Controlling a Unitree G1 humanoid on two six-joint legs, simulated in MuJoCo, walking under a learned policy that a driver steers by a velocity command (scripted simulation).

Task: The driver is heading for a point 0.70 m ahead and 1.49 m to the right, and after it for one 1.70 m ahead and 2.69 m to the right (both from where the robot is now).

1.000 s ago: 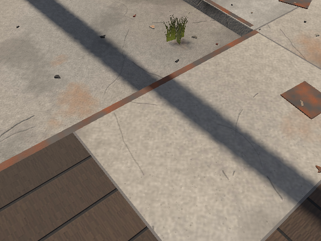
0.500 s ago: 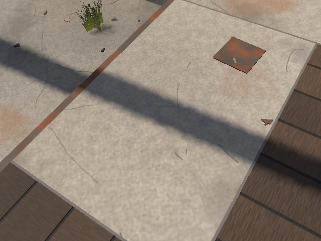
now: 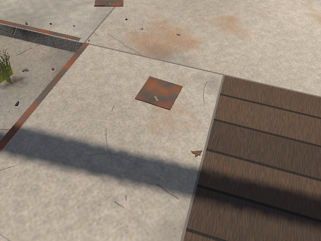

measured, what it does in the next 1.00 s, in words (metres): walks ahead, turning right: right foot, then left foot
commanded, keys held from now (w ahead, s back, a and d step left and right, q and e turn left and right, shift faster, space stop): w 0.22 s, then w+e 0.78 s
